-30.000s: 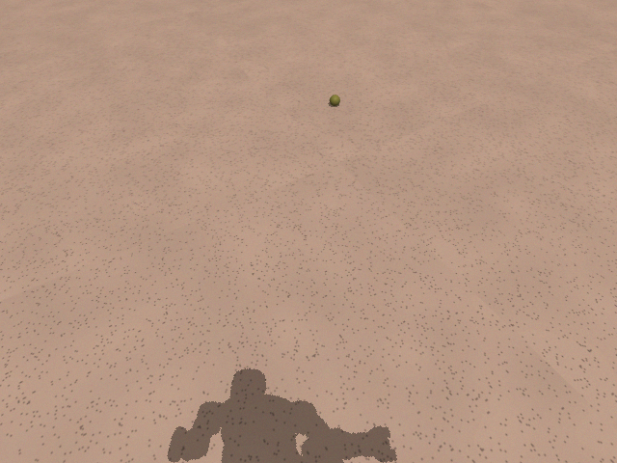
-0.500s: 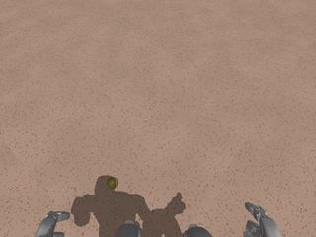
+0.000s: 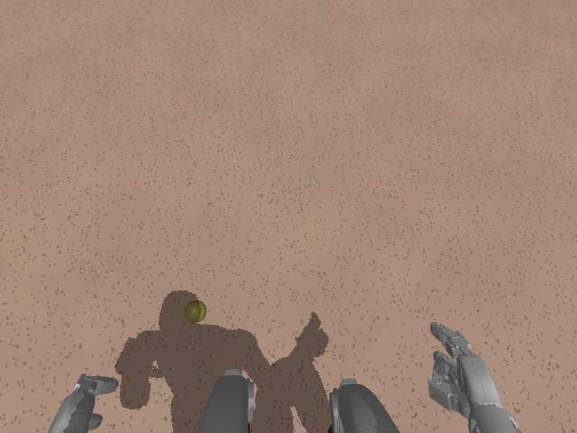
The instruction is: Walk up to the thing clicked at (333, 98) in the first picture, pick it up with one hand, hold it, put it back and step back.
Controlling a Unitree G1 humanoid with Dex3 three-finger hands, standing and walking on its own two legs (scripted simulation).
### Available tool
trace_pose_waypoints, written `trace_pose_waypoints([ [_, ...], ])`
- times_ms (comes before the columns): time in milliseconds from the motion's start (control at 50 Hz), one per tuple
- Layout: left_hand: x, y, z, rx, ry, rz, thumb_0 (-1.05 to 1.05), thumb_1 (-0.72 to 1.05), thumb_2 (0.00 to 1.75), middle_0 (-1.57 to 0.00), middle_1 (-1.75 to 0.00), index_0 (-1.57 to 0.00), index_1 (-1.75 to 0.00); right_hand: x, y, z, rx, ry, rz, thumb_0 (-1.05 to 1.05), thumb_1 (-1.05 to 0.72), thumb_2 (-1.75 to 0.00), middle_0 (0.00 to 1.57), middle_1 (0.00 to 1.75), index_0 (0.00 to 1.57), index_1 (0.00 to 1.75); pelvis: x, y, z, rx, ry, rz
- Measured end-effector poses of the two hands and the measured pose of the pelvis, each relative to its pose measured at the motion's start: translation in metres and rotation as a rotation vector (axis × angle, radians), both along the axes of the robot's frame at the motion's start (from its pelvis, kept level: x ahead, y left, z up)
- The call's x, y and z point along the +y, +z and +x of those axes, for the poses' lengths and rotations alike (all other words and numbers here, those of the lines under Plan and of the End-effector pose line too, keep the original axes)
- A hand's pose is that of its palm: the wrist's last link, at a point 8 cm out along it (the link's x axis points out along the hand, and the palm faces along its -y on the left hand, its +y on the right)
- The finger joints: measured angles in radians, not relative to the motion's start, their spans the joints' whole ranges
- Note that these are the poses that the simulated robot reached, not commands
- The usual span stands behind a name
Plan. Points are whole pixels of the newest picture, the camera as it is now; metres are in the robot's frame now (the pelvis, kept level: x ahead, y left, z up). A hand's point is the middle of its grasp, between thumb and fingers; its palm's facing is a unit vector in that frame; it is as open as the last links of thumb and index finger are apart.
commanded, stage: rise first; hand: left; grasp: from above
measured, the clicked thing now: (195, 311) +0.43 +0.27 -0.63
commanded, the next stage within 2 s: approach in 1.78 s
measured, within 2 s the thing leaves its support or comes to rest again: neither
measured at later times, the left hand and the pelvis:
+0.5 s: hand (138, 373) +0.23 +0.29 -0.30, palm faces -0.42 -0.46 -0.78, open 14.1 cm; pelvis -0.06 -0.01 -0.16, yaw -2 degrees
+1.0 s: hand (159, 340) +0.31 +0.30 -0.43, palm faces -0.46 -0.11 -0.88, open 14.1 cm; pelvis -0.10 +0.00 -0.30, yaw -7 degrees
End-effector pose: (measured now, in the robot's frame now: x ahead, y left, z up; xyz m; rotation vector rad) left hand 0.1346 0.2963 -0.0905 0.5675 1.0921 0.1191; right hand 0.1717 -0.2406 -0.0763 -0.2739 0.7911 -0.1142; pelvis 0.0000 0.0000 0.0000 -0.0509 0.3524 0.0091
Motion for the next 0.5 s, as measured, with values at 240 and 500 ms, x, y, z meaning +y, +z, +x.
trace_pose_waypoints([
  [240, 0.015, -0.054, 0.007, -0.002, -0.155, 0.117, 0.00, -0.55, 0.96, -0.09, -1.05, -0.09, -1.05, 0.001, -0.049, -0.005, -0.019, 0.054, -0.005, 0.01, -0.91, -0.90, 0.20, 0.30, 0.21, 0.30, 0.001, -0.049, -0.023, 0.083, -0.004, -0.005],
  [500, 0.017, -0.158, 0.101, -0.169, -0.515, 0.354, 0.00, -0.54, 0.99, -0.10, -1.06, -0.09, -1.06, -0.030, -0.192, -0.048, 0.130, 0.026, -0.033, 0.01, -0.91, -0.90, 0.20, 0.30, 0.21, 0.30, -0.007, -0.165, -0.061, 0.215, -0.037, -0.007],
])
